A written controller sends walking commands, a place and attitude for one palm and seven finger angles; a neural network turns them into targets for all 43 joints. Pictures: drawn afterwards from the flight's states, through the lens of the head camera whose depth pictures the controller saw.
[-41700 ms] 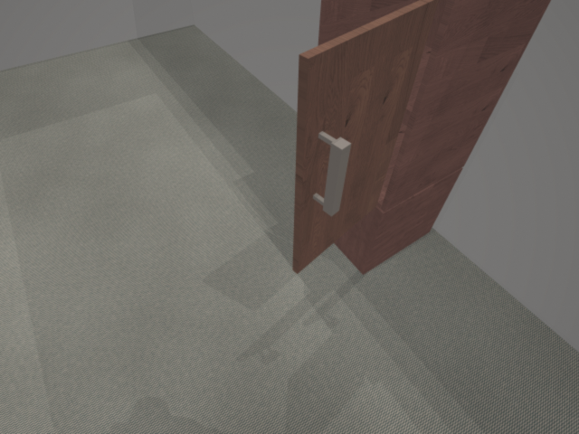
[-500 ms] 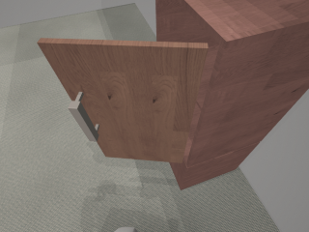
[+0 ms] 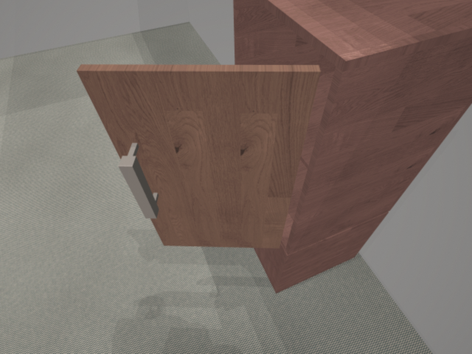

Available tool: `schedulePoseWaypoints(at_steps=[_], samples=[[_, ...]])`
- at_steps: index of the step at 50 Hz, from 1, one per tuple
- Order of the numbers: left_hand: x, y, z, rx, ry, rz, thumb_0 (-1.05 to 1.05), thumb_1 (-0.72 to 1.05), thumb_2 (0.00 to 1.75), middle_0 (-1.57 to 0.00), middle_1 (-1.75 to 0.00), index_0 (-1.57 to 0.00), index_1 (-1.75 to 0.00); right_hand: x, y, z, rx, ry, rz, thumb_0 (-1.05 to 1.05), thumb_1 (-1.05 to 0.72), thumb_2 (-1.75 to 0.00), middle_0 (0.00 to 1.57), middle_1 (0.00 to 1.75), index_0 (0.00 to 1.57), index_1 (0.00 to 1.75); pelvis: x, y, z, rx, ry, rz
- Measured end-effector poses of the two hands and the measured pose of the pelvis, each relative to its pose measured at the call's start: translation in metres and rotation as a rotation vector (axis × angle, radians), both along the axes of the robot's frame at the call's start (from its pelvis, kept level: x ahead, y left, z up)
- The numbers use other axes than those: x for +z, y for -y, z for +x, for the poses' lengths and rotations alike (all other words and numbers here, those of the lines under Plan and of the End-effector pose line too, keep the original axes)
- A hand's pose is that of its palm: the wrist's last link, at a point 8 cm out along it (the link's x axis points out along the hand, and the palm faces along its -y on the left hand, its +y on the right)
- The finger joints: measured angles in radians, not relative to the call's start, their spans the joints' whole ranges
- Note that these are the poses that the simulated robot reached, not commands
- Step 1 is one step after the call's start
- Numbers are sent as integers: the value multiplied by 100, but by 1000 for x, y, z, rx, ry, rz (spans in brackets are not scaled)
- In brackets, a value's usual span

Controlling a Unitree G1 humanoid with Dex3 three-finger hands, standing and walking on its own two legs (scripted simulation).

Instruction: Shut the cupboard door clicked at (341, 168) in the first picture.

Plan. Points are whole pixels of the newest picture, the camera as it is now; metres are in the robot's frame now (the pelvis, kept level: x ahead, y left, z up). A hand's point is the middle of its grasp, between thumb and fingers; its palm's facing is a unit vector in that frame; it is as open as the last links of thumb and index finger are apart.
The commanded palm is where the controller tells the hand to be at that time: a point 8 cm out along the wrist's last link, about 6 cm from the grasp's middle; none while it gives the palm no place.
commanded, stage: come to a stop and stand still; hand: left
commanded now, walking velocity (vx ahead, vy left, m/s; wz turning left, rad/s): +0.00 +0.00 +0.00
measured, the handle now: (143, 182) +0.43 +0.21 +0.01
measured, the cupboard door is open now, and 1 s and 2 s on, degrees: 65 65 65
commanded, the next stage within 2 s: look again from close up in 0.50 s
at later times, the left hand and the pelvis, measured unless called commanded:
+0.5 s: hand out of the picture -0.01 +0.13 -0.17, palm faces +0.04 -0.98 -0.18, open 7.3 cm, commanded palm none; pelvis +0.02 -0.02 +0.00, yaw +0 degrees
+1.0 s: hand out of the picture +0.02 +0.21 -0.18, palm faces +0.04 -0.97 -0.22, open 7.3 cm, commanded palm none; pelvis +0.00 +0.02 +0.00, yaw +0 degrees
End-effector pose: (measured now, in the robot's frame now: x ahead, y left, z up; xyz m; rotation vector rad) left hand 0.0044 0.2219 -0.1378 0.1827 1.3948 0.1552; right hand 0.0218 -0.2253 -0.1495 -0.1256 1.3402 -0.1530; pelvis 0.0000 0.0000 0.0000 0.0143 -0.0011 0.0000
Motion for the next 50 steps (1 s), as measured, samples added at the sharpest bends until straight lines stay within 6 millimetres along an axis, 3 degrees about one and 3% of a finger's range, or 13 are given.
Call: schedulePoseWaypoints(at_steps=[10, 18, 28, 36, 44, 50], samples=[[-3, 25, -17, 29, -57, -43, 1, 93, 90, -20, -30, -20, -30, 3, -6, -44, -14, -147, 24, 1, -91, -90, 20, 30, 20, 30, 4, 10, 7, 4, 13, 4], [-1, 36, -20, 42, -69, -47, 0, 92, 90, -20, -30, -20, -30, 1, -14, -46, -22, -165, 57, 1, -91, -90, 20, 30, 20, 30, 5, 15, 11, 5, 12, 7], [-1, 38, -16, 42, -52, -30, 0, 92, 90, -20, -30, -20, -30, -3, -2, -26, 2, -121, 43, 2, -92, -90, 20, 30, 20, 30, 2, 20, 15, 17, 0, 8], [-5, 13, -8, 60, 20, 17, 0, 91, 90, -20, -30, -20, -30, -7, 14, 19, 23, 1, -15, 2, -92, -90, 20, 30, 20, 30, -7, 12, 14, 28, 3, -15], [-10, -13, 2, 37, 62, 11, 0, 91, 90, -20, -30, -20, -30, 9, 0, 69, 57, 157, -43, 1, -91, -90, 20, 30, 20, 30, -7, -6, 8, 11, 16, -16], [-9, -32, 7, 16, 87, 4, 0, 91, 90, -20, -30, -20, -30, 17, -20, 75, 82, 191, -41, 1, -91, -90, 20, 30, 20, 30, -5, -22, 1, 4, 12, -19]])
